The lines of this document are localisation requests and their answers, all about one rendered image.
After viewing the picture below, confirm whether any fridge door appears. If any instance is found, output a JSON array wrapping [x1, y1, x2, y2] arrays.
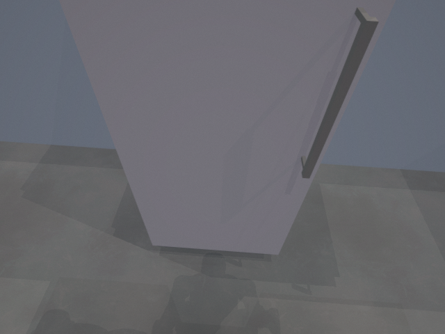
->
[[59, 0, 396, 255]]

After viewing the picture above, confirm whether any handle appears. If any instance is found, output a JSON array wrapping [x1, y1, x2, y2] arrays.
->
[[301, 7, 379, 178]]

